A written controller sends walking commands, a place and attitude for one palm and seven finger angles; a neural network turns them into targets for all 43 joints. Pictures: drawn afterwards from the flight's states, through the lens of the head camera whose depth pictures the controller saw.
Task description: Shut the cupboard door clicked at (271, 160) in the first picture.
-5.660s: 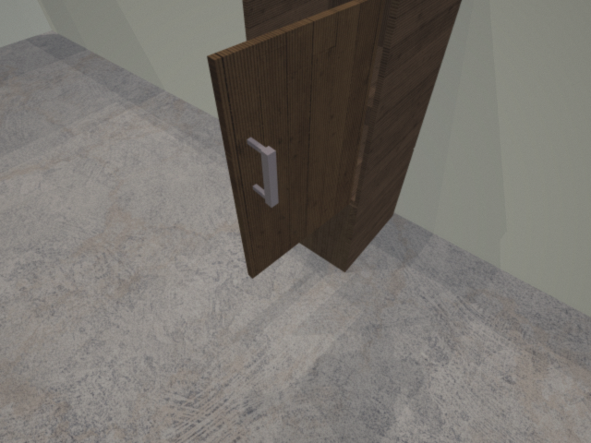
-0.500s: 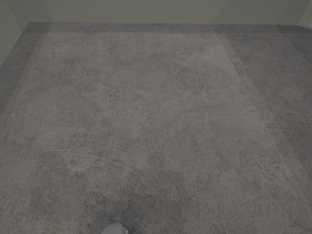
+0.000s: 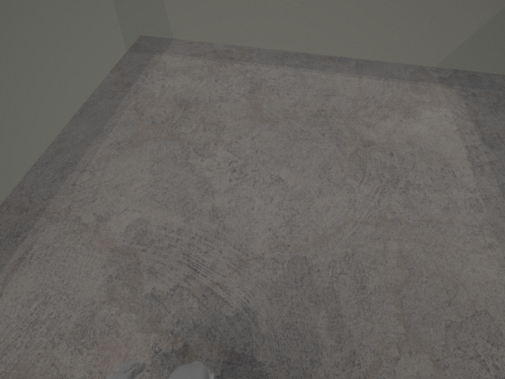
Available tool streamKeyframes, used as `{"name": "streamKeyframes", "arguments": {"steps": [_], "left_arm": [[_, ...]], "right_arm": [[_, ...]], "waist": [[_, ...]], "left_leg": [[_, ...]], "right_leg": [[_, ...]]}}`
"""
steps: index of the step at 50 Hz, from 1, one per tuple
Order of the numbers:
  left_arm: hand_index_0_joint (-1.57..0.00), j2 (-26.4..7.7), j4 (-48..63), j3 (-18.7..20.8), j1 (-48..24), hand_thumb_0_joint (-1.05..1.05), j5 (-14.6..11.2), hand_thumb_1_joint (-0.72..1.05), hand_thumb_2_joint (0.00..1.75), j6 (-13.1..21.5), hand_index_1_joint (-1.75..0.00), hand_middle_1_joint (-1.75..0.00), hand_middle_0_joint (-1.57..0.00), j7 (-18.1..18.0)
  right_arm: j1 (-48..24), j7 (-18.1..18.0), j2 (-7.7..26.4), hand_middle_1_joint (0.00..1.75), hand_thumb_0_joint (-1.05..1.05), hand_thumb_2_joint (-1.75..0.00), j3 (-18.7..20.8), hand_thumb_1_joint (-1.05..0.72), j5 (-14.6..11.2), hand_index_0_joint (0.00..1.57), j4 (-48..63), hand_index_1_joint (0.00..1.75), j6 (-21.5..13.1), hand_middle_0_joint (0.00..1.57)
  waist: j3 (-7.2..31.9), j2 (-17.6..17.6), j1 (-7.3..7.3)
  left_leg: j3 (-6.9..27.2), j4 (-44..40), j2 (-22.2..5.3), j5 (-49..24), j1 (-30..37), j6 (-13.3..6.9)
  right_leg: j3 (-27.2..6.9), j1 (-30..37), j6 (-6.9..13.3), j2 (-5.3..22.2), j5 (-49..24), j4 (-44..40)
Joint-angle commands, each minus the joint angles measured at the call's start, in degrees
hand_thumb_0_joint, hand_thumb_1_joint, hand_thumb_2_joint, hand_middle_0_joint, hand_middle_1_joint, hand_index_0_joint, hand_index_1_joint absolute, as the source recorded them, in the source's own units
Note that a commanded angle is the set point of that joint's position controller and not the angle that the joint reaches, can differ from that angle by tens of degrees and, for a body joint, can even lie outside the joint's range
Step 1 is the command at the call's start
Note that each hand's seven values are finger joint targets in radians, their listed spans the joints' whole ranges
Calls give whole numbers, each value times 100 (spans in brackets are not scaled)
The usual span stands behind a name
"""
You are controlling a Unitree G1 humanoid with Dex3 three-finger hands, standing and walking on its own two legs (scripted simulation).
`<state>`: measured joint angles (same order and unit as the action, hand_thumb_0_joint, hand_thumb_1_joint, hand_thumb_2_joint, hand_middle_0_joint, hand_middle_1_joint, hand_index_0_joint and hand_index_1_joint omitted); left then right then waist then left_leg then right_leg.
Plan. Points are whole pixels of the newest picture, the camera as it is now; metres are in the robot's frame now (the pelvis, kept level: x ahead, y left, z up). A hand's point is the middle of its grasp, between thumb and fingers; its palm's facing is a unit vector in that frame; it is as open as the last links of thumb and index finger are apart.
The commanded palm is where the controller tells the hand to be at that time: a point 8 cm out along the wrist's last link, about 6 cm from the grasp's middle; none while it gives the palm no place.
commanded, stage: walk to a spot facing it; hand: left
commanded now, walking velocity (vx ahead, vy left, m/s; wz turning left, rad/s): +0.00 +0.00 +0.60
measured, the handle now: out of the picture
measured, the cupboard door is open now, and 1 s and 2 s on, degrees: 83 83 83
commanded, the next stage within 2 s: none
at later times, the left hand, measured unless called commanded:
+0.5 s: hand out of the picture +0.09 +0.20 -0.17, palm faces +0.29 -0.91 -0.30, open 7.4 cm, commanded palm none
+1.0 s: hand out of the picture +0.04 +0.18 -0.17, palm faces +0.58 -0.77 -0.26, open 7.4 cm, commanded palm none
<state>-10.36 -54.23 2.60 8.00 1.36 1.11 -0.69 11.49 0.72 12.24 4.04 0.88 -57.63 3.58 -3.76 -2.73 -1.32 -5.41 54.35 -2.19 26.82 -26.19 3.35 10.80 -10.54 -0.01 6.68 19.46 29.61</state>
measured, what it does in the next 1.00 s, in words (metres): walks ahead, turning left: left foot, then right foot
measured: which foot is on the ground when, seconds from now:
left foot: up 0.00-0.10, down 0.12-0.46, up 0.48-0.72, down 0.74-1.00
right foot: down 0.00-0.12, up 0.14-0.44, down 0.46-0.74, up 0.76-1.00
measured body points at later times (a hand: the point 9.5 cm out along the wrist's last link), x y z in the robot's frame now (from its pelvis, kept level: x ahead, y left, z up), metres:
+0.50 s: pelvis +0.06 -0.04 -0.02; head +0.12 -0.04 +0.43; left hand +0.08 +0.24 -0.14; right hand +0.22 -0.27 -0.16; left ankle +0.04 +0.10 -0.72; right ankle +0.09 -0.17 -0.74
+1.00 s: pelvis +0.09 -0.06 -0.01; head +0.13 -0.02 +0.44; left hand +0.01 +0.22 -0.15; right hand +0.32 -0.21 -0.14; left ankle +0.04 +0.06 -0.74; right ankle +0.16 -0.19 -0.70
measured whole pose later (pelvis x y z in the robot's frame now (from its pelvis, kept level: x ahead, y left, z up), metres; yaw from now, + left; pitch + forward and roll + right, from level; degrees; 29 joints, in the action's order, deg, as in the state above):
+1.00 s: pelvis +0.09 -0.06 -0.01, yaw +36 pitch +2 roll -1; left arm -14.9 -50.5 4.1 7.9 0.7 -3.3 -0.1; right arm 8.3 0.5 12.9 3.3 1.6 -51.2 2.9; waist -5.9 -0.6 0.0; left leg 3.1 31.7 0.1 14.0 -19.4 0.2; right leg 1.4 -24.1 -4.2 3.5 25.4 50.3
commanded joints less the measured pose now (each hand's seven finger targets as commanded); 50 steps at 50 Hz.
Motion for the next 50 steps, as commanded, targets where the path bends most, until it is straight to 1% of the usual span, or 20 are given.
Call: {"name": "streamKeyframes", "arguments": {"steps": [1,4,5,6,7,8,13,20,21,22,23,25,28,33,35,36,37,38,42,50], "left_arm": [[-20,-1188,132,281,688,0,12,90,90,55,-30,-30,-20,-96],[-20,-1324,305,331,462,0,-49,90,90,42,-30,-30,-20,-70],[-20,-1242,419,308,390,0,-81,90,90,25,-30,-30,-20,-46],[-20,-813,683,215,319,0,-148,90,90,-14,-30,-30,-20,-8],[-20,-890,924,156,-59,0,-82,90,90,-111,-30,-30,-20,-83],[-20,-787,989,168,-301,0,-78,90,90,-158,-30,-30,-20,-93],[-20,-814,659,228,142,0,-58,90,90,-309,-30,-30,-20,23],[-20,-852,651,251,668,0,-60,90,90,-222,-30,-30,-20,18],[-20,-1083,621,310,956,0,-28,90,90,-153,-30,-30,-20,-16],[-20,-1678,663,412,1046,0,65,90,90,-84,-30,-30,-20,-78],[-20,-1862,764,387,878,0,42,90,90,-102,-30,-30,-20,-86],[-20,-1389,831,298,429,0,10,90,90,-52,-30,-30,-20,-128],[-20,-1168,786,238,462,0,23,90,90,-42,-30,-30,-20,-136],[-20,-1474,565,338,840,0,15,90,90,-45,-30,-30,-20,-110],[-20,-1458,602,362,654,0,-56,90,90,-67,-30,-30,-20,-71],[-20,-1279,721,341,608,0,-93,90,90,-93,-30,-30,-20,-40],[-20,-856,977,192,363,0,-120,90,90,-112,-30,-30,-20,-17],[-20,-966,1139,193,4,0,-65,90,90,-201,-30,-30,-20,-55],[-20,-881,796,256,61,0,-40,90,90,-307,-30,-30,-20,2],[-20,-792,746,236,450,0,-75,90,90,-242,-30,-30,-20,7]], "right_arm": [[-525,74,158,30,0,-90,-71,-90,-9,20,694,30,-200,20],[10,65,477,30,0,-90,10,-90,40,20,697,30,-227,20],[487,48,863,30,0,-90,108,-90,80,20,632,30,-261,20],[969,12,1567,30,0,-90,281,-90,112,20,630,30,-299,20],[1242,-14,1756,30,0,-90,288,-90,45,20,553,30,-231,20],[979,-111,1763,30,0,-90,321,-90,49,20,630,30,-271,20],[-241,-155,1363,30,0,-90,187,-90,69,20,941,30,-269,20],[-642,-73,1385,30,0,-90,306,-90,53,20,1103,30,-131,20],[-735,-55,1204,30,0,-90,288,-90,8,20,1177,30,-119,20],[-660,-1,748,30,0,-90,232,-90,-43,20,1308,30,-113,20],[-741,32,781,30,0,-90,221,-90,0,20,1393,30,-127,20],[-722,36,718,30,0,-90,215,-90,23,20,1223,30,-89,20],[-770,91,499,30,0,-90,99,-90,-22,20,1124,30,-86,20],[-825,117,390,30,0,-90,1,-90,-49,20,1114,30,-148,20],[-328,97,632,30,0,-90,63,-90,-12,20,1008,30,-179,20],[71,70,1084,30,0,-90,178,-90,32,20,950,30,-228,20],[530,38,1665,30,0,-90,334,-90,46,20,909,30,-230,20],[768,-17,1816,30,0,-90,356,-90,34,20,785,30,-183,20],[-252,-149,1297,30,0,-90,214,-90,58,20,1011,30,-239,20],[-478,-90,1359,30,0,-90,306,-90,74,20,1084,30,-143,20]], "waist": [[528,-867,310],[883,-610,-84],[1274,158,-348],[1550,2014,-562],[1523,1254,-621],[1236,1055,-535],[721,1274,46],[662,1074,288],[699,477,458],[651,-1247,495],[633,-1563,520],[505,-1295,190],[549,-1162,204],[760,-916,341],[918,-587,24],[1240,382,-201],[1299,2044,-448],[1232,1260,-527],[612,1376,-3],[687,1183,165]], "left_leg": [[-362,-1193,62,-418,-220,-20],[-515,-2423,266,-1663,1156,-199],[43,-2661,-261,-3273,2367,-473],[2495,-2805,-2111,-6022,3287,-1535],[2712,-2875,-2531,-5771,3017,-1893],[2920,-3039,-2451,-5141,2695,-1921],[1631,-3306,-1295,-3121,1412,-1198],[1948,-2970,-832,-1676,314,-923],[1646,-2343,-408,-1209,-101,-628],[731,-981,412,78,-1059,-144],[618,490,389,935,-854,-123],[737,1596,70,397,-997,-63],[313,445,12,203,-614,56],[-224,-1670,274,-413,289,-41],[-182,-2705,262,-1526,1427,-183],[800,-2926,-586,-3022,2568,-577],[2806,-3043,-2167,-5509,3218,-1511],[2818,-3060,-2421,-4899,2840,-1872],[1970,-3381,-1261,-2918,1540,-1218],[2208,-3134,-873,-2092,742,-1055]], "right_leg": [[-326,1213,459,1298,-5194,-233],[38,669,138,1172,-4965,834],[139,-222,-126,976,-3787,1841],[110,-1922,-561,50,994,3476],[-745,-2086,-457,-53,1953,4139],[-976,-2578,-505,-26,1689,4357],[-997,-1728,-501,-129,737,3152],[-650,38,-390,-601,-110,419],[-977,576,-310,-235,-313,-597],[-2785,953,236,1339,-141,-1514],[-3242,235,819,2230,-544,-1698],[-2407,184,840,1611,-2135,-1080],[-1087,657,603,1178,-4084,-554],[-716,1023,449,1280,-4573,55],[-382,351,96,1178,-3988,777],[-107,-747,-244,848,-2602,1790],[-158,-2231,-596,54,1641,3183],[-828,-2418,-514,44,1877,3772],[-1108,-2084,-489,-17,624,3621],[-770,-333,-356,-596,209,777]]}}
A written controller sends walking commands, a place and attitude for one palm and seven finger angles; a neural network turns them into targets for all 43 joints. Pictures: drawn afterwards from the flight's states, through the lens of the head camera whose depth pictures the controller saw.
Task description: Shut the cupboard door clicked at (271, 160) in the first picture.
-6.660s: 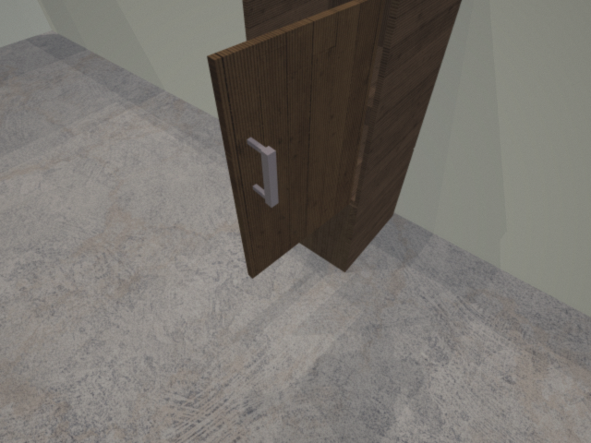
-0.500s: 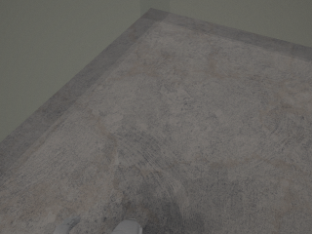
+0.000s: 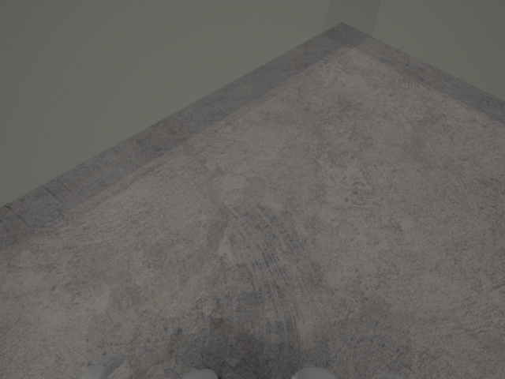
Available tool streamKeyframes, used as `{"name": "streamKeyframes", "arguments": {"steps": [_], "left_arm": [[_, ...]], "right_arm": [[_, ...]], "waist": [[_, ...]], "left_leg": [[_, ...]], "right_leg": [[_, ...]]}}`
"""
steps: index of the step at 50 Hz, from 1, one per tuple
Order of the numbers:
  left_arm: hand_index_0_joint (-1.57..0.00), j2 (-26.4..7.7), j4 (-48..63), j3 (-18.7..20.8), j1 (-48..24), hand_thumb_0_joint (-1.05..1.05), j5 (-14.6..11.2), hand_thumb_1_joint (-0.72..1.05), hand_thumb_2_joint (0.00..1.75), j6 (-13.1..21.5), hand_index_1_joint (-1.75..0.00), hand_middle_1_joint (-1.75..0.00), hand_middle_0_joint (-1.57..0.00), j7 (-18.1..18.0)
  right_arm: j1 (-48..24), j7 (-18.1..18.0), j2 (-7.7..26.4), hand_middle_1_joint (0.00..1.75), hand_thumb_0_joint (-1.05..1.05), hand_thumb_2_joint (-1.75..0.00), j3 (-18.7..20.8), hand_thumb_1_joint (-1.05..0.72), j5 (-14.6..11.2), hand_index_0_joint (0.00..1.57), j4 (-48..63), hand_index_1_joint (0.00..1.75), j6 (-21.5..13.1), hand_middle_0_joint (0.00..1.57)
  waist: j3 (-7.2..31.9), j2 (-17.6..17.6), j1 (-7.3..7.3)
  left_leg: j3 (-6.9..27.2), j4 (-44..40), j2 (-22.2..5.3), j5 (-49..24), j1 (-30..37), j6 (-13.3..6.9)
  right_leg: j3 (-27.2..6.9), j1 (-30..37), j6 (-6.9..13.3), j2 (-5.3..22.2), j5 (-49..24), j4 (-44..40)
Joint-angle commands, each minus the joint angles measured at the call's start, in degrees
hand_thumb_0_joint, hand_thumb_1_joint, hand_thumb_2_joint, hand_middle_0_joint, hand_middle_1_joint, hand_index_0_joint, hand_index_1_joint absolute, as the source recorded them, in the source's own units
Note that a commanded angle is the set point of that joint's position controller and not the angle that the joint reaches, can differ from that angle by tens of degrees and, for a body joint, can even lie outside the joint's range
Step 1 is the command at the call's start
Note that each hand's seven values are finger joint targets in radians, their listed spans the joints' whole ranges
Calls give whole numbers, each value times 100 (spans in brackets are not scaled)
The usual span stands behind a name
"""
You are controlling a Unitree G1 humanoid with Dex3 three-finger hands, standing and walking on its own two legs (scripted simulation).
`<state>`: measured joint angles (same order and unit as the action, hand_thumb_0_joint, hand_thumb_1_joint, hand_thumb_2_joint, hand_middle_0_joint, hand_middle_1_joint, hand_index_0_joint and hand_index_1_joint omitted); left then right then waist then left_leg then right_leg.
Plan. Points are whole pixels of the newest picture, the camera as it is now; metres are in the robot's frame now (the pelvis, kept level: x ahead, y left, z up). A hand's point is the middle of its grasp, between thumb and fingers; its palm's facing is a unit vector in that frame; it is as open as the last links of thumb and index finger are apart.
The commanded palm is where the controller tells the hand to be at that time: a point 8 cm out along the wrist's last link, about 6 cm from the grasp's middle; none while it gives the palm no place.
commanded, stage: walk to a spot facing it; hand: left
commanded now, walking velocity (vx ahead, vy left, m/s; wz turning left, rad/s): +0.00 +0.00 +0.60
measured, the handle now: out of the picture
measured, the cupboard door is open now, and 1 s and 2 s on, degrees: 83 83 83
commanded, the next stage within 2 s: none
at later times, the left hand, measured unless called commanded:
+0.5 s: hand out of the picture +0.02 +0.20 -0.18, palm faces +0.33 -0.91 -0.23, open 7.4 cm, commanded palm none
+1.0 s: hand out of the picture -0.02 +0.15 -0.18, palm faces +0.61 -0.76 -0.21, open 7.4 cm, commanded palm none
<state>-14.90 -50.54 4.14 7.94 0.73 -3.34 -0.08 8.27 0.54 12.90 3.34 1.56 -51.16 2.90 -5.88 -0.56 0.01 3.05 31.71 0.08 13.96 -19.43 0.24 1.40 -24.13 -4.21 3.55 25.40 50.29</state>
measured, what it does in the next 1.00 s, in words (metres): steps on the spot, turning left: right foot, then left foot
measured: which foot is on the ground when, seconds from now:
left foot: down 0.00-0.06, up 0.08-0.36, down 0.38-0.70, up 0.72-0.96, down 0.98-1.00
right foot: up 0.00-0.04, down 0.06-0.36, up 0.38-0.68, down 0.70-0.98, up 1.00-1.00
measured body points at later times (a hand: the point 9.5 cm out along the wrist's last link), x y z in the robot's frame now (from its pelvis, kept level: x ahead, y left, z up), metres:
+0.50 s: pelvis +0.02 -0.02 -0.01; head +0.07 +0.02 +0.44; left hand +0.00 +0.25 -0.16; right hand +0.21 -0.24 -0.13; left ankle +0.00 +0.09 -0.73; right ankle +0.03 -0.17 -0.67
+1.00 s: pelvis +0.05 -0.04 -0.01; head +0.09 +0.00 +0.43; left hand -0.05 +0.19 -0.16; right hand +0.31 -0.18 -0.14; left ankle +0.00 +0.06 -0.74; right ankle +0.10 -0.17 -0.72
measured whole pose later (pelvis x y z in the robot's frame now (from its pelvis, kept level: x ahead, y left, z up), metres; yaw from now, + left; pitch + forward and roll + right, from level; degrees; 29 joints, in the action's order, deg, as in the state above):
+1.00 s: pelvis +0.05 -0.04 -0.01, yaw +38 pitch +1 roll +1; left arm -12.5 -51.0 2.6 13.2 0.8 -1.5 -0.1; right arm 6.5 2.0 14.2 3.8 0.8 -50.2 2.7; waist -6.2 -2.8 -0.3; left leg -4.3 34.4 -0.4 13.2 -19.4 -0.1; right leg 10.9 -16.2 -3.5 9.5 26.3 43.2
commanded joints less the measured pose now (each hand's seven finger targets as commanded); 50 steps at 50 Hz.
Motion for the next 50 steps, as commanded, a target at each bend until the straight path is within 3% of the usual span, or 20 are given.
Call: {"name": "streamKeyframes", "arguments": {"steps": [1,3,4,8,13,16,17,18,19,23,32,33,34,35,39,46,47,48,49,50], "left_arm": [[-20,-419,331,117,700,0,-13,90,90,252,-30,-30,-20,-72],[-20,-1309,361,282,946,0,122,90,90,359,-30,-30,-20,-161],[-20,-1341,438,211,759,0,80,90,90,333,-30,-30,-20,-155],[-20,-670,535,53,208,0,62,90,90,376,-30,-30,-20,-201],[-20,-1015,252,173,879,0,81,90,90,398,-30,-30,-20,-182],[-20,-1053,244,205,684,0,23,90,90,370,-30,-30,-20,-142],[-20,-960,296,192,567,0,-6,90,90,357,-30,-30,-20,-120],[-20,-593,517,130,564,0,-61,90,90,316,-30,-30,-20,-80],[-20,-451,746,25,144,0,-23,90,90,267,-30,-30,-20,-104],[-20,-452,479,97,-29,0,15,90,90,140,-30,-30,-20,-69],[-20,-414,341,103,637,0,-8,90,90,235,-30,-30,-20,-60],[-20,-629,316,165,874,0,10,90,90,289,-30,-30,-20,-100],[-20,-1139,333,276,981,0,102,90,90,346,-30,-30,-20,-158],[-20,-1352,408,250,844,0,103,90,90,336,-30,-30,-20,-157],[-20,-665,527,87,223,0,67,90,90,375,-30,-30,-20,-203],[-20,-1054,244,217,757,0,50,90,90,372,-30,-30,-20,-150],[-20,-1020,255,212,632,0,14,90,90,359,-30,-30,-20,-127],[-20,-802,415,199,623,0,-31,90,90,324,-30,-30,-20,-95],[-20,-384,675,50,335,0,-57,90,90,302,-30,-30,-20,-73],[-20,-545,857,54,26,0,4,90,90,232,-30,-30,-20,-121]], "right_arm": [[-265,-66,1224,30,0,-90,369,-90,-32,20,482,30,-66,20],[-295,9,566,30,0,-90,279,-90,-104,20,715,30,-71,20],[-315,52,731,30,0,-90,286,-90,-48,20,755,30,-64,20],[-275,106,529,30,0,-90,227,-90,-68,20,461,30,25,20],[-606,146,306,30,0,-90,71,-90,-117,20,488,30,-62,20],[-127,119,508,30,0,-90,110,-90,-92,20,395,30,-85,20],[243,119,752,30,0,-90,185,-90,-72,20,319,30,-125,20],[696,73,1413,30,0,-90,357,-90,-11,20,272,30,-173,20],[1092,20,1749,30,0,-90,421,-90,-34,20,148,30,-125,20],[100,-132,1254,30,0,-90,299,-90,-1,20,342,30,-156,20],[-251,-78,1230,30,0,-90,374,-90,-25,20,442,30,-63,20],[-312,-56,1056,30,0,-90,357,-90,-62,20,524,30,-54,20],[-236,-17,658,30,0,-90,302,-90,-110,20,629,30,-55,20],[-339,24,692,30,0,-90,293,-90,-71,20,728,30,-72,20],[-295,90,531,30,0,-90,236,-90,-64,20,462,30,15,20],[-252,128,414,30,0,-90,96,-90,-100,20,433,30,-95,20],[34,131,581,30,0,-90,148,-90,-85,20,360,30,-115,20],[441,98,1087,30,0,-90,277,-90,-32,20,318,30,-163,20],[960,43,1691,30,0,-90,437,-90,-16,20,237,30,-166,20],[1207,11,1799,30,0,-90,432,-90,-21,20,136,30,-120,20]], "waist": [[936,822,178],[838,-1809,358],[761,-1474,315],[540,-1339,-45],[886,-1055,301],[999,-1041,-13],[1227,-451,-243],[1517,1295,-467],[1477,1611,-652],[782,1223,-197],[875,904,146],[903,363,285],[892,-1193,341],[791,-1632,363],[534,-1340,-29],[1011,-1097,93],[1083,-819,-103],[1389,404,-342],[1467,1997,-613],[1426,1040,-680]], "left_leg": [[1257,-558,-887,-723,-250,-562],[-259,1708,424,1747,-1697,244],[-60,2934,135,2083,-1408,160],[-317,3350,-225,1325,-1421,353],[-961,1079,-6,1156,-678,315],[-1046,-88,71,175,354,173],[-664,-644,-220,-895,1290,7],[1402,-687,-1778,-3078,2430,-820],[2158,-864,-2554,-3898,2293,-1515],[1319,-1151,-1547,-1413,773,-970],[1355,-649,-898,-788,-174,-627],[1152,-167,-561,-222,-696,-371],[270,1098,206,1084,-1672,75],[-103,2573,288,2149,-1528,177],[-267,3315,-218,1414,-1381,329],[-1037,124,99,434,66,210],[-913,-486,30,-248,766,127],[230,-709,-874,-1718,1898,-311],[2200,-895,-2402,-4188,2449,-1294],[2157,-829,-2611,-3114,2020,-1560]], "right_leg": [[180,1612,86,-260,-898,-2128],[-2244,2314,963,2139,-1047,-3698],[-2092,1518,1352,2477,-1283,-3659],[-330,1650,1082,1518,-3632,-2967],[118,2477,992,1625,-5119,-2256],[478,1954,653,1541,-4632,-1653],[676,1299,396,1420,-4011,-807],[949,-376,-84,612,-735,534],[379,-929,-92,307,1439,1438],[-175,-755,-57,329,161,1575],[186,1426,74,-313,-785,-1816],[-147,2070,164,65,-889,-2715],[-1803,2543,674,1545,-675,-3497],[-2315,1815,1268,2492,-1048,-3742],[-379,1631,1141,1602,-3550,-2968],[453,2178,726,1565,-4711,-1803],[629,1707,508,1501,-4266,-1258],[887,506,153,1099,-2728,-163],[757,-923,-174,348,1299,1205],[106,-932,-49,366,1382,1735]]}}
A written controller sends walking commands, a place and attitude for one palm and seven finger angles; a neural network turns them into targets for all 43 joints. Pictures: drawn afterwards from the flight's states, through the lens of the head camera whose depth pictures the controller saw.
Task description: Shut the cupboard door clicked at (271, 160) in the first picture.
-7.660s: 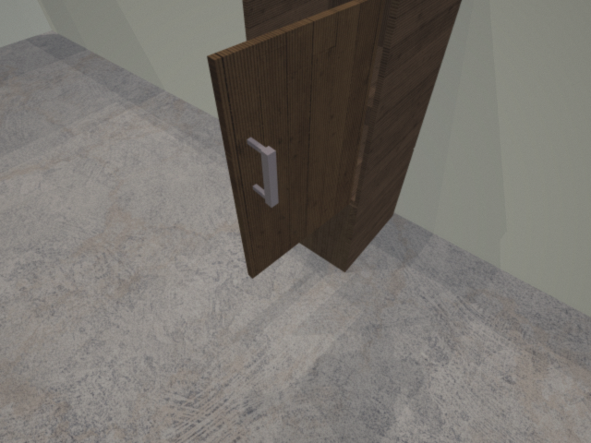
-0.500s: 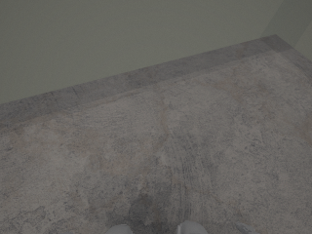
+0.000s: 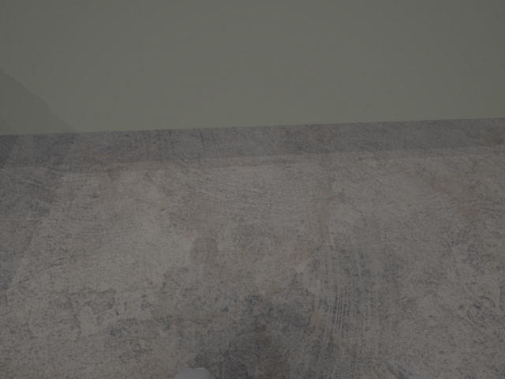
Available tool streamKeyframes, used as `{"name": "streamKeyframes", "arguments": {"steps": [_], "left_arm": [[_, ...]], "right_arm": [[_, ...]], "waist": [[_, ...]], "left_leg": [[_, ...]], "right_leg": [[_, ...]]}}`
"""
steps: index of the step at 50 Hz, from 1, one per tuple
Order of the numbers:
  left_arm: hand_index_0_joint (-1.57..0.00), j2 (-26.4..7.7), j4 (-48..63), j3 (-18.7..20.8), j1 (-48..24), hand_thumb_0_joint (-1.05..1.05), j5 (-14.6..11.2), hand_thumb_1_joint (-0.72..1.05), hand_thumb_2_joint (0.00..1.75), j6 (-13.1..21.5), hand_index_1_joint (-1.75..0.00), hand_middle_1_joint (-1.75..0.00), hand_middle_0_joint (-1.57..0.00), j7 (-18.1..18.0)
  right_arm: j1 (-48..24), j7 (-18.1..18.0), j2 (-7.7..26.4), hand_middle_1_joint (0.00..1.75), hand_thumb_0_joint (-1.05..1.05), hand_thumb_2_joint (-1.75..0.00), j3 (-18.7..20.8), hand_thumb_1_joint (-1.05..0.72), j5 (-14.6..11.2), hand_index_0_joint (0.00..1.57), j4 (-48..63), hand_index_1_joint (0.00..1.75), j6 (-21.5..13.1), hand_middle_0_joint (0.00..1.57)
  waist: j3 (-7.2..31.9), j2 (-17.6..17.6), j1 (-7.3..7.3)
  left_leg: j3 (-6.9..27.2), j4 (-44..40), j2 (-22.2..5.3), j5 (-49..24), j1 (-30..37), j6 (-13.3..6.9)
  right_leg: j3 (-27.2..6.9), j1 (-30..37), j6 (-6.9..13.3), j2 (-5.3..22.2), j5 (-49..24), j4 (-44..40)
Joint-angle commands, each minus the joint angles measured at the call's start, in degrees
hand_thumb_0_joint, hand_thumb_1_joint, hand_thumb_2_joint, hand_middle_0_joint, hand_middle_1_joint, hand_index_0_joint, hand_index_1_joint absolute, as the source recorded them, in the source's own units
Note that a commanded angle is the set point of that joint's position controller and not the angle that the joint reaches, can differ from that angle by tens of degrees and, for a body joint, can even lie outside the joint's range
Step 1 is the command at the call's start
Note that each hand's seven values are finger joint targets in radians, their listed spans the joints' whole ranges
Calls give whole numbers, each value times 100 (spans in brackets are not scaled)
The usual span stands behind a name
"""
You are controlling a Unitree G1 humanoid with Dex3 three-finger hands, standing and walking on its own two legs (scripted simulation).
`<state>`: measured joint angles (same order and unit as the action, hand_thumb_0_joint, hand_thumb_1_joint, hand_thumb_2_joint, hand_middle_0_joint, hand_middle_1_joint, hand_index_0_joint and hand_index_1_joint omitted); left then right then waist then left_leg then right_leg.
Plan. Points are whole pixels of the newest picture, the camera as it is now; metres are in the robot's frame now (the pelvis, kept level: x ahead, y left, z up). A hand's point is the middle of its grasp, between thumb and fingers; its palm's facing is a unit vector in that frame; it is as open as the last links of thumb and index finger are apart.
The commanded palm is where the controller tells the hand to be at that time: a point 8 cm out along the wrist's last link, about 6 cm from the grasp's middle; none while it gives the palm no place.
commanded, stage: walk to a spot facing it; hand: left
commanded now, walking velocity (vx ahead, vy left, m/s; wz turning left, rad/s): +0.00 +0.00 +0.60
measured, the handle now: out of the picture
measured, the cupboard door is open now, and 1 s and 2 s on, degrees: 83 83 83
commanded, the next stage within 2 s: none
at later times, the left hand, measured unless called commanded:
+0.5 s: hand out of the picture +0.03 +0.16 -0.14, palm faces +0.33 -0.91 -0.24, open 7.4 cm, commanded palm none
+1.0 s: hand out of the picture +0.11 +0.25 -0.14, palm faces +0.54 -0.81 -0.21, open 7.4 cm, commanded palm none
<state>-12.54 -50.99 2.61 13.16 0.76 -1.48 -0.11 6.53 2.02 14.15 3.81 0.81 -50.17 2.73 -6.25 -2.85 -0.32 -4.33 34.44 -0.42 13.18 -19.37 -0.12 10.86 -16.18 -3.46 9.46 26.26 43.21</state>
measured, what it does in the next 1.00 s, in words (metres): walks ahead, turning left: right foot, then left foot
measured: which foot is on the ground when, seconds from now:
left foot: down 0.00-0.30, up 0.32-0.64, down 0.66-1.00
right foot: up 0.00-0.28, down 0.30-0.66, up 0.68-1.00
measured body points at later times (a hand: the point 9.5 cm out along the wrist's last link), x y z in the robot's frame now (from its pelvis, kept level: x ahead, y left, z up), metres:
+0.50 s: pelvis +0.03 -0.05 +0.02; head +0.07 -0.04 +0.47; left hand +0.01 +0.21 -0.12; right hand +0.19 -0.27 -0.12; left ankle -0.02 +0.08 -0.66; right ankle +0.03 -0.16 -0.72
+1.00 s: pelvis +0.14 +0.02 +0.02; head +0.16 +0.05 +0.47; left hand +0.08 +0.30 -0.12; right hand +0.28 -0.17 -0.13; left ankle +0.03 +0.09 -0.72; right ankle +0.29 -0.07 -0.68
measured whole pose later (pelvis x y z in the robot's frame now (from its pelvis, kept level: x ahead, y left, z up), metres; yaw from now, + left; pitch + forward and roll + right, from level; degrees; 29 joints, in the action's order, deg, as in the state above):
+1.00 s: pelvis +0.14 +0.02 +0.02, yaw +34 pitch +1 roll +0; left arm -14.4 -52.4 4.0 7.5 1.4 -0.5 2.9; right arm 16.6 0.9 10.1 2.2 1.4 -57.1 -1.5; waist -3.6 -1.5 -0.6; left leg 0.4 23.0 0.5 16.9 -7.3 -0.8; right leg 2.9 -29.9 -5.0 7.0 13.2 43.5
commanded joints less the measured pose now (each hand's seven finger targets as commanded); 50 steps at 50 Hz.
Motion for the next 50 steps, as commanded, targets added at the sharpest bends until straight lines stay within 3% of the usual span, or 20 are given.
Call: {"name": "streamKeyframes", "arguments": {"steps": [1,4,10,12,13,14,15,16,18,20,27,29,31,32,33,34,35,37,39,50], "left_arm": [[-20,-636,819,236,-728,0,6,90,90,20,-30,-30,-20,-139],[-20,-670,535,259,-516,0,15,90,90,-46,-30,-30,-20,-51],[-20,-556,498,222,-357,0,-15,90,90,-28,-30,-30,-20,-42],[-20,-623,404,251,82,0,-16,90,90,19,-30,-30,-20,-49],[-20,-745,365,305,357,0,-9,90,90,67,-30,-30,-20,-76],[-20,-1192,379,404,491,0,75,90,90,122,-30,-30,-20,-136],[-20,-1567,462,435,398,0,119,90,90,128,-30,-30,-20,-154],[-20,-1372,530,369,188,0,77,90,90,162,-30,-30,-20,-180],[-20,-980,575,285,-196,0,52,90,90,179,-30,-30,-20,-187],[-20,-869,499,250,-108,0,51,90,90,262,-30,-30,-20,-147],[-20,-1193,-85,391,718,0,99,90,90,416,-30,-30,-20,-34],[-20,-1219,-163,404,699,0,92,90,90,416,-30,-30,-20,4],[-20,-1222,-166,422,490,0,42,90,90,413,-30,-30,-20,46],[-20,-1108,-115,402,308,0,14,90,90,417,-30,-30,-20,88],[-20,-662,246,314,63,0,-34,90,90,395,-30,-30,-20,174],[-20,-692,658,234,-813,0,42,90,90,379,-30,-30,-20,165],[-20,-720,691,264,-1033,0,44,90,90,383,-30,-30,-20,103],[-20,-703,385,290,-718,0,72,90,90,311,-30,-30,-20,160],[-20,-620,148,283,-337,0,89,90,90,250,-30,-30,-20,235],[-20,-549,414,195,-865,0,59,90,90,340,-30,-30,-20,272]], "right_arm": [[1140,-220,1486,30,0,-90,363,-90,76,20,87,30,-151,20],[340,-285,1076,30,0,-90,223,-90,74,20,261,30,-161,20],[158,-246,1152,30,0,-90,289,-90,100,20,262,30,-88,20],[-77,-232,1130,30,0,-90,310,-90,66,20,339,30,-47,20],[-182,-216,1000,30,0,-90,303,-90,32,20,396,30,-33,20],[-137,-175,650,30,0,-90,264,-90,-16,20,502,30,-18,20],[-237,-134,490,30,0,-90,232,-90,-9,20,633,30,-42,20],[-197,-114,689,30,0,-90,275,-90,39,20,577,30,-22,20],[-140,-73,559,30,0,-90,246,-90,56,20,398,30,20,20],[-203,12,372,30,0,-90,175,-90,53,20,374,30,17,20],[-823,139,108,30,0,-90,17,-90,10,20,483,30,-183,20],[-678,120,104,30,0,-90,-8,-90,17,20,442,30,-228,20],[-58,60,262,30,0,-90,23,-90,63,20,275,30,-285,20],[619,19,607,30,0,-90,137,-90,77,20,92,30,-311,20],[1435,-53,1414,30,0,-90,353,-90,144,20,-55,30,-356,20],[2044,-150,1679,30,0,-90,401,-90,87,20,-249,30,-347,20],[1871,-181,1582,30,0,-90,342,-90,77,20,-242,30,-363,20],[900,-241,1097,30,0,-90,210,-90,72,20,6,30,-430,20],[679,-250,895,30,0,-90,126,-90,63,20,-20,30,-526,20],[973,-210,842,30,0,-90,160,-90,73,20,-387,30,-562,20]], "waist": [[1325,1521,-543],[813,1327,-139],[849,1222,-64],[825,1151,158],[876,832,311],[802,-441,401],[701,-1594,458],[651,-1206,304],[517,-1112,72],[539,-1037,89],[613,-775,490],[604,-771,383],[767,-577,-12],[1052,42,-389],[1323,1990,-840],[1161,1629,-1095],[997,1059,-940],[377,1303,-395],[362,1172,-128],[417,939,-63]], "left_leg": [[2799,-1202,-2058,-2481,1707,-1356],[1996,-1412,-1380,-1554,821,-875],[2155,-1368,-1130,-773,330,-818],[2114,-1083,-923,-494,-228,-648],[1989,-699,-651,-90,-669,-438],[1367,374,12,953,-1585,-44],[567,1948,472,2100,-1691,241],[851,2978,135,1987,-1543,167],[726,3569,-150,1443,-1643,251],[425,3029,-210,1125,-1564,346],[-198,688,-164,1228,-1007,231],[-417,207,-48,1040,-550,159],[-688,-555,164,556,741,19],[-193,-962,-123,479,2038,-219],[2589,-1409,-1944,546,3289,-1033],[3449,-1813,-2580,-36,3249,-1550],[3305,-1879,-2496,710,2540,-1481],[2533,-2218,-1895,1458,1286,-1069],[1816,-2228,-1436,549,1073,-876],[1431,-1795,-1132,-167,701,-877]], "right_leg": [[-1000,-1926,-118,-252,895,2536],[-1095,-1529,-124,-293,-18,2264],[-855,-385,-29,-732,-23,249],[-770,488,5,-887,-640,-757],[-890,1141,46,-735,-986,-1645],[-2189,1646,415,432,-264,-2670],[-3392,1106,1083,1784,-442,-3217],[-3145,602,1316,1773,-818,-3047],[-2179,703,1125,1223,-1588,-2748],[-1361,967,922,973,-2059,-2712],[-909,1801,913,1327,-2302,-2569],[-668,1617,814,1313,-2493,-2373],[-145,954,547,1112,-2812,-1555],[187,17,279,899,-2721,-262],[446,-2047,-165,-37,53,1728],[-408,-3038,-90,-181,808,2649],[-865,-2931,-14,-39,519,2874],[-1101,-2576,-56,138,-318,2642],[-990,-2182,-90,10,-859,2241],[-514,-436,-141,-567,-1402,-725]]}}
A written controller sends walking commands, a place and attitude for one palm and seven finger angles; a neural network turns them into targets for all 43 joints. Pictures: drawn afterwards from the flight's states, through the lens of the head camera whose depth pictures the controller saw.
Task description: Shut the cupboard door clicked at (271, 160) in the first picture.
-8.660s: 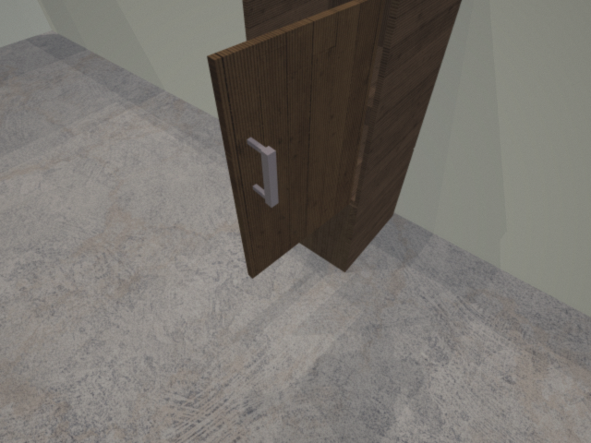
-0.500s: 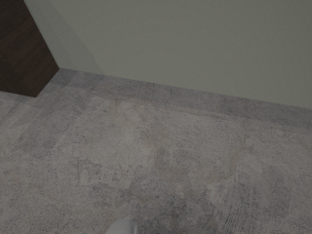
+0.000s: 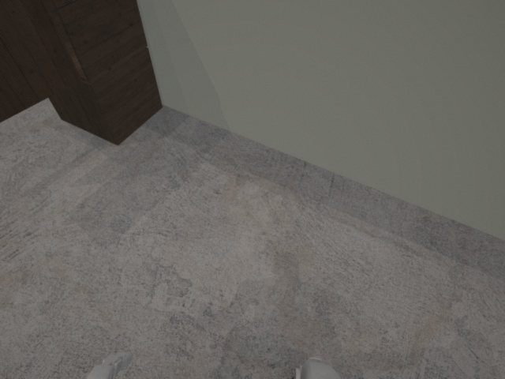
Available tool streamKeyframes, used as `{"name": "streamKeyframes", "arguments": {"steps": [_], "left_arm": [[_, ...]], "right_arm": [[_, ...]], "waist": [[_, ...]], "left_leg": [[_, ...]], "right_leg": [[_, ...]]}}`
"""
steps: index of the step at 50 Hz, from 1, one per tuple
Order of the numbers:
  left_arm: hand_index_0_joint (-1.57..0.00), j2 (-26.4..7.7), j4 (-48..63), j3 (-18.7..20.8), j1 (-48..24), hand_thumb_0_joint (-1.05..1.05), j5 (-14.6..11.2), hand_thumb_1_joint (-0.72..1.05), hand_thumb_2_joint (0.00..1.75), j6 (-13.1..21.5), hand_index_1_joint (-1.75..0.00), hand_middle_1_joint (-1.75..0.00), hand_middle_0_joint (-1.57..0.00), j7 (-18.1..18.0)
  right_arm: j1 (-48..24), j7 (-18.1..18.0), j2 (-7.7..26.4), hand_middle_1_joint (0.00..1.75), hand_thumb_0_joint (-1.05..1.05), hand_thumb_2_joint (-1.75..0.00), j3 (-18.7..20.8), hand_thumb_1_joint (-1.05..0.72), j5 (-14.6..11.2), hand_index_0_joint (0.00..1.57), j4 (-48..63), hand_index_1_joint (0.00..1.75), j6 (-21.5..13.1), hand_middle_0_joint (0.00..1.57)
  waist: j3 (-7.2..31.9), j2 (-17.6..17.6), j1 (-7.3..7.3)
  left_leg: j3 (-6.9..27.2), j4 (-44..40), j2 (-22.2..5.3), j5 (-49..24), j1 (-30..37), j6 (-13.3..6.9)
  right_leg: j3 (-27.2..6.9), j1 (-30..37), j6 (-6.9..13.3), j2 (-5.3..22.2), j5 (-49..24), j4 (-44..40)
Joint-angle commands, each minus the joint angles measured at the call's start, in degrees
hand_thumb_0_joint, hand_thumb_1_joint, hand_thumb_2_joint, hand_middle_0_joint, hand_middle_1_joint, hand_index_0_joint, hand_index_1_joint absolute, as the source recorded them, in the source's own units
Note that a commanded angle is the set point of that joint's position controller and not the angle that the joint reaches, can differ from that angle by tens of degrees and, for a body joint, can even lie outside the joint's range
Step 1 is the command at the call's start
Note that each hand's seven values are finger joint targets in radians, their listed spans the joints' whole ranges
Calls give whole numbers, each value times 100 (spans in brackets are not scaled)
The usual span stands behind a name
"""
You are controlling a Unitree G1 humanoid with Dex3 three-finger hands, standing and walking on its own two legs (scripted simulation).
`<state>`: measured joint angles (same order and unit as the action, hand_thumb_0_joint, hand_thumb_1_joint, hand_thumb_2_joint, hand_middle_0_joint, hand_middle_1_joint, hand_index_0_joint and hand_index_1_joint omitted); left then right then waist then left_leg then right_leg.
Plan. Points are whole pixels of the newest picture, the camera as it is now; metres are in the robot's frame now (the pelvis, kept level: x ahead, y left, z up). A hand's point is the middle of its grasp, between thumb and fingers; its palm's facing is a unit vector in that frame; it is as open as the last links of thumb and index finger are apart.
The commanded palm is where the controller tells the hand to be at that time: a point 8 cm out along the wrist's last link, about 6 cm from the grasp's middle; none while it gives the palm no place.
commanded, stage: walk to a spot facing it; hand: left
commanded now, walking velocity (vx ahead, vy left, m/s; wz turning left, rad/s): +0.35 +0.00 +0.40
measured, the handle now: out of the picture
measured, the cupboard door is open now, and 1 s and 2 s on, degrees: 83 83 83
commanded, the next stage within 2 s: turn to face it in 1.38 s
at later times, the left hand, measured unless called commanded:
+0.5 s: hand out of the picture +0.09 +0.19 -0.20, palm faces +0.31 -0.93 -0.17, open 7.3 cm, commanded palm none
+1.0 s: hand (151, 201) +0.51 +0.27 -0.16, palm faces +0.19 -0.97 -0.16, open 7.4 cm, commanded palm none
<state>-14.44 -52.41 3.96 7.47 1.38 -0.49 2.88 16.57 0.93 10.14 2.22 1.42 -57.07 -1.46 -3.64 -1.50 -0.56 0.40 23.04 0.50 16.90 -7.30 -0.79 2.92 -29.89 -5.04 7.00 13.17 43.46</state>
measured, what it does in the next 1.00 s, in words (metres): walks ahead, turning left: right foot, then left foot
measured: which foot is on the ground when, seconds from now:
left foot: down 0.00-0.08, up 0.10-0.46, down 0.48-1.00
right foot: up 0.00-0.06, down 0.08-0.48, up 0.50-1.00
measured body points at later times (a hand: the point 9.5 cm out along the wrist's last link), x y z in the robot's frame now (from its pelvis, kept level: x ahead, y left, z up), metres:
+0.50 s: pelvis +0.20 +0.02 -0.02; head +0.23 +0.06 +0.43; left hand +0.08 +0.24 -0.18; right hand +0.41 -0.18 -0.13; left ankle +0.28 +0.12 -0.75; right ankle +0.11 -0.14 -0.73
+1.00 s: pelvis +0.42 +0.07 +0.00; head +0.44 +0.08 +0.44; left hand +0.50 +0.32 -0.15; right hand +0.38 -0.17 -0.15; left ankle +0.28 +0.12 -0.74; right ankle +0.54 -0.02 -0.72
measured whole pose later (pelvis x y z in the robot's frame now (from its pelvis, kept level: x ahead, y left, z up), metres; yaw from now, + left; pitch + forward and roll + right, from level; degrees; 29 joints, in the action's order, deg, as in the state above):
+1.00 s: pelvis +0.42 +0.07 +0.00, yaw +16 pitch +0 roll +0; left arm -11.9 -55.9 2.5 2.6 1.4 0.5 2.5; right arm 26.6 -0.8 8.4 1.6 1.7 -64.0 -3.6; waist -3.2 -1.8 -4.1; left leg -5.7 19.0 0.9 20.5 1.1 -1.9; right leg 6.0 -26.1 -0.2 4.4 9.2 35.0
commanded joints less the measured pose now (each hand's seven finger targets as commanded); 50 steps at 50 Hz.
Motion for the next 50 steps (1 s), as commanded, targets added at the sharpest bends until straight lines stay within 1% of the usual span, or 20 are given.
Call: {"name": "streamKeyframes", "arguments": {"steps": [1,2,3,4,5,6,7,11,15,19,22,23,24,25,26,30,36,47,49,50], "left_arm": [[-20,-410,432,102,81,0,-3,90,90,270,-30,-30,-20,-43],[-20,-585,257,168,635,0,10,90,90,328,-30,-30,-20,-79],[-20,-1087,17,316,1562,0,62,90,90,412,-30,-30,-20,-139],[-20,-1554,-89,397,2077,0,36,90,90,376,-30,-30,-20,-194],[-20,-1281,-6,328,1740,0,4,90,90,357,-30,-30,-20,-251],[-20,-976,63,252,1327,0,17,90,90,360,-30,-30,-20,-281],[-20,-624,121,183,913,0,11,90,90,351,-30,-30,-20,-310],[-20,-280,-77,65,991,0,14,90,90,574,-30,-30,-20,-322],[-20,-252,-374,50,1295,0,15,90,90,624,-30,-30,-20,-322],[-20,-464,-579,23,1422,0,17,90,90,574,-30,-30,-20,-314],[-20,-599,-627,56,1204,0,-23,90,90,530,-30,-30,-20,-291],[-20,-527,-534,18,1153,0,-41,90,90,501,-30,-30,-20,-252],[-20,-152,-309,-27,1286,0,-90,90,90,456,-30,-30,-20,-185],[-20,-286,-18,-62,754,0,-58,90,90,453,-30,-30,-20,-201],[-20,-240,27,-29,560,0,-51,90,90,452,-30,-30,-20,-245],[-20,-39,-468,-29,1074,0,57,90,90,245,-30,-30,-20,-150],[-20,25,-302,1,566,0,36,90,90,161,-30,-30,-20,-113],[-20,33,203,-123,-992,0,-1,90,90,278,-30,-30,-20,-68],[-20,-65,41,-81,-402,0,-4,90,90,329,-30,-30,-20,-76],[-20,-285,-224,8,482,0,0,90,90,380,-30,-30,-20,-113]], "right_arm": [[-121,-106,1221,30,0,-90,317,-90,8,20,302,30,-130,20],[-165,-91,1095,30,0,-90,298,-90,-26,20,299,30,-137,20],[-148,-54,756,30,0,-90,239,-90,-83,20,395,30,-165,20],[-126,-55,543,30,0,-90,191,-90,-96,20,585,30,-174,20],[-312,-39,793,30,0,-90,237,-90,-51,20,608,30,-153,20],[-627,-18,742,30,0,-90,273,-90,-14,20,573,30,-128,20],[-690,22,691,30,0,-90,280,-90,-1,20,503,30,-68,20],[-593,117,285,30,0,-90,187,-90,10,20,355,30,69,20],[-1017,212,72,30,0,-90,138,-90,12,20,496,30,60,20],[-1379,254,168,30,0,-90,99,-90,-3,20,647,30,4,20],[-519,172,474,30,0,-90,164,-90,44,20,398,30,-71,20],[384,105,908,30,0,-90,268,-90,64,20,160,30,-79,20],[1179,7,1691,30,0,-90,472,-90,122,20,12,30,-110,20],[1391,-115,1868,30,0,-90,491,-90,22,20,-49,30,-52,20],[882,-125,1757,30,0,-90,451,-90,17,20,54,30,-68,20],[-168,-185,859,30,0,-90,164,-90,-8,20,262,30,-219,20],[283,-189,720,30,0,-90,186,-90,-50,20,6,30,-312,20],[1315,-226,699,30,0,-90,85,-90,48,20,-523,30,-312,20],[1267,-243,725,30,0,-90,71,-90,26,20,-594,30,-295,20],[1120,-231,706,30,0,-90,77,-90,-26,20,-587,30,-306,20]], "waist": [[279,723,156],[454,315,399],[988,-877,798],[1274,-2067,914],[878,-1530,780],[372,-1378,609],[83,-1080,384],[257,-634,135],[153,-466,206],[117,-661,274],[382,-390,-287],[833,196,-704],[1372,1898,-929],[1320,1307,-991],[910,716,-732],[187,892,-16],[72,450,0],[-97,721,-350],[177,563,-14],[566,377,404]], "left_leg": [[865,-255,-1100,-565,-719,-683],[677,518,-768,-449,-1312,-489],[31,2192,-179,392,-2460,-174],[-205,3813,139,2111,-3240,-55],[133,4604,-289,1711,-3453,-63],[217,4982,-515,1040,-3552,-50],[249,4917,-773,543,-3383,-2],[-156,3799,-774,-103,-3001,233],[-508,2438,-620,-458,-2848,202],[-739,1589,-430,-357,-2359,4],[-1100,801,-10,-474,-415,-203],[-550,648,-358,-189,1064,-414],[2138,-151,-2061,259,2225,-1022],[3039,-747,-2587,98,2173,-1357],[2707,-876,-2631,782,1292,-1286],[1157,-1314,-1724,336,-497,-778],[602,-1611,-1505,-331,-139,-895],[225,-807,-1507,-2796,777,-837],[42,18,-1297,-3591,599,-653],[-64,1014,-1099,-3626,-112,-483]], "right_leg": [[332,1644,55,-411,-229,-1132],[115,2758,162,-344,-236,-1523],[-1198,4334,523,874,382,-2040],[-2846,4607,1068,2254,994,-2882],[-2947,3905,1305,2265,2038,-3181],[-2649,3100,1216,2059,2289,-3292],[-1778,2506,1091,1886,1863,-3332],[-95,2552,1031,1414,-877,-3237],[542,2867,1017,1261,-1770,-3156],[600,3075,1016,1385,-1823,-2967],[1022,2347,813,1158,-2579,-1641],[1202,1411,613,911,-2036,-246],[1287,-279,248,-60,1085,1859],[331,-960,352,-221,1860,2822],[59,-1083,433,-12,1605,3272],[-188,-466,301,336,317,2615],[-137,-685,208,262,-512,1497],[325,90,497,-274,-203,-765],[520,1300,623,-541,-404,-1372],[285,2809,777,-443,-645,-1458]]}}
